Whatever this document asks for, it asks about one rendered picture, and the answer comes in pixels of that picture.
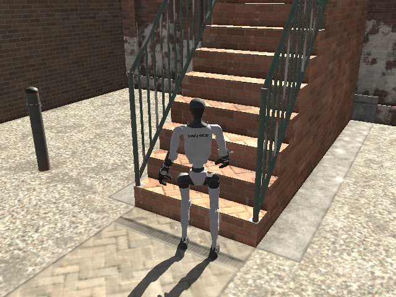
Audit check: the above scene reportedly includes stairs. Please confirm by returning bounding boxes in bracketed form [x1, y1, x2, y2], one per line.
[134, 0, 370, 248]

